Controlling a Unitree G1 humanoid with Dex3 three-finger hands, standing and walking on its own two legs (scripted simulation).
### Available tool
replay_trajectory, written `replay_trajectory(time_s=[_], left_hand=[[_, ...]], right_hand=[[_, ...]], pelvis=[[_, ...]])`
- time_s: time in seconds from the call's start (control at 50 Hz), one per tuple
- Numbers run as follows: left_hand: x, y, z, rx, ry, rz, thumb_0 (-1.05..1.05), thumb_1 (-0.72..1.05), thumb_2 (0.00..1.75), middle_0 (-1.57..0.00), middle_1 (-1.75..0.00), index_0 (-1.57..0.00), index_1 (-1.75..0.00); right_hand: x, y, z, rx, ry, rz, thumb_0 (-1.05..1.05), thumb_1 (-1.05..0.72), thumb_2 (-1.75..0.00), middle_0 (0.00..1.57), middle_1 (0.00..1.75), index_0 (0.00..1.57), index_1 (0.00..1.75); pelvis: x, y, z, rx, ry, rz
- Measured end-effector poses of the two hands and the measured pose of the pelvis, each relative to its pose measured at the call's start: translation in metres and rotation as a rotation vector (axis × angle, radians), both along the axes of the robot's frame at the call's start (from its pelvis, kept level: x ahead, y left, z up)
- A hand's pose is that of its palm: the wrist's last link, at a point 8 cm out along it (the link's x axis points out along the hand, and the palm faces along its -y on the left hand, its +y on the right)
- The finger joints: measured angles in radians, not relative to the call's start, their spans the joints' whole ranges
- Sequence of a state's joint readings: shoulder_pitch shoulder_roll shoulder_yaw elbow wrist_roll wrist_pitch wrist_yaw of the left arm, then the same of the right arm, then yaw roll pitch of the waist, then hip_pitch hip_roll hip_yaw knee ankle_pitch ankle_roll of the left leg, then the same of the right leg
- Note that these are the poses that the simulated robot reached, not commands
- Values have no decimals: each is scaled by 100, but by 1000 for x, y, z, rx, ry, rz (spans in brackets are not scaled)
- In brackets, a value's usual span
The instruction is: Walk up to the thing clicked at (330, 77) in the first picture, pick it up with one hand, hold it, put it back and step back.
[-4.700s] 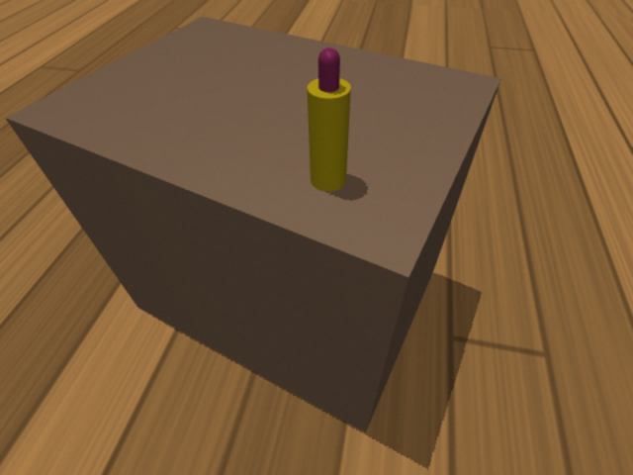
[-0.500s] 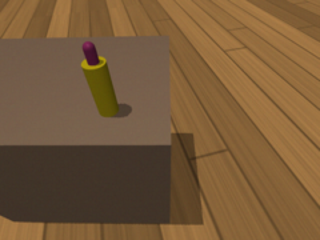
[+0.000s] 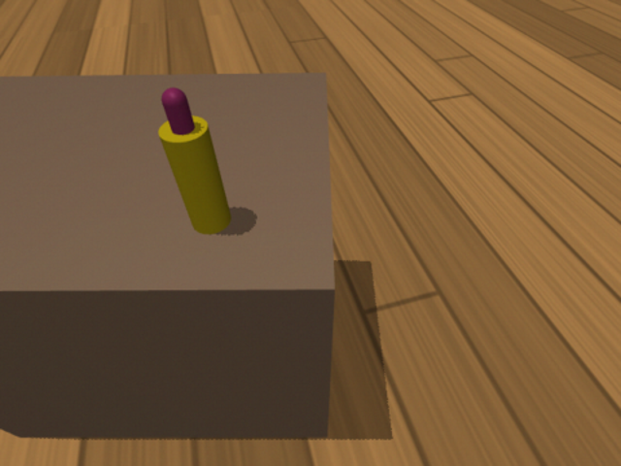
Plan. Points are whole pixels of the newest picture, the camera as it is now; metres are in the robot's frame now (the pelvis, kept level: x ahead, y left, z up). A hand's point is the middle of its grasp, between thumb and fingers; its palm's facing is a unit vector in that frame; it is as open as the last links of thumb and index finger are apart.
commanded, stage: walk up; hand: left
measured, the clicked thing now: (194, 165) +0.50 +0.20 +0.13
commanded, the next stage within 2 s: stand in 0.14 s
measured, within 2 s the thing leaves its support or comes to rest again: neither
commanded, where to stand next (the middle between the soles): +0.06 +0.01 m, yaw +2 degrees
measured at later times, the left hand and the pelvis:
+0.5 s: hand out of the picture +0.08 +0.25 -0.15, palm faces -0.02 -0.94 -0.35, open 7.4 cm; pelvis +0.00 +0.00 +0.00, yaw +1 degrees
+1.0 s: hand out of the picture +0.07 +0.25 -0.16, palm faces -0.01 -0.94 -0.35, open 7.4 cm; pelvis +0.00 -0.01 +0.00, yaw +1 degrees
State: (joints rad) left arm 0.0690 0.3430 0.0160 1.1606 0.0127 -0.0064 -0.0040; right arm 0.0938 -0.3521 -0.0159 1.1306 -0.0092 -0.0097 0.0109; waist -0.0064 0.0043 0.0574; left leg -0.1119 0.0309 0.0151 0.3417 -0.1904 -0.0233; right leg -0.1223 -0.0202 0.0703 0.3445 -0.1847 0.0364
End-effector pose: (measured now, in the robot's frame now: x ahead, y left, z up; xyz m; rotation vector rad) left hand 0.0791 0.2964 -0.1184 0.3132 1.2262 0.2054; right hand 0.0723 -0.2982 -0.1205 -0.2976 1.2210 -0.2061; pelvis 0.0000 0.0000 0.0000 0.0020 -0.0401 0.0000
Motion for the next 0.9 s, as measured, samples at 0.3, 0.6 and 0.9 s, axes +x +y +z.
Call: replay_trajectory(time_s=[0.3, 0.6, 0.9], left_hand=[[-1, 1, 2, 12, 6, -1, 1, 91, 89, -20, -30, -20, -30], [-4, -2, 1, 10, 7, -3, 1, 91, 89, -20, -30, -20, -30], [-12, -3, 2, 11, 6, 1, 1, 91, 89, -20, -30, -20, -30]], right_hand=[[6, 1, -1, 5, 9, 10, 1, -90, -89, 20, 30, 20, 30], [8, -7, 1, -9, 11, 19, 1, -90, -89, 20, 30, 20, 30], [2, -7, 1, -5, 12, 22, 1, -90, -89, 20, 30, 20, 30]], pelvis=[[3, -2, 1, 1, 9, 8], [4, -5, 1, 1, 9, 14], [0, -7, 1, -2, 3, 18]])
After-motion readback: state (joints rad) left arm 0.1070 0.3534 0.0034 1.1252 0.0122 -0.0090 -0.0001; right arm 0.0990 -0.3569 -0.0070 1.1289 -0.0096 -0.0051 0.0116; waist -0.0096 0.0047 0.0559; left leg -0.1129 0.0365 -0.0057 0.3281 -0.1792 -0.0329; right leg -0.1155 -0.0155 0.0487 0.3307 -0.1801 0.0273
